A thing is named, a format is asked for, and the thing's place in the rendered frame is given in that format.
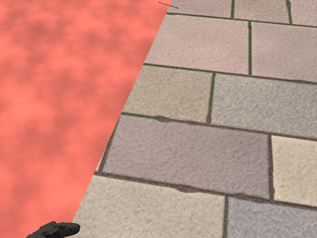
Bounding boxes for robot left hand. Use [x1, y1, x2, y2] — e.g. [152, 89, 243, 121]
[26, 221, 80, 238]

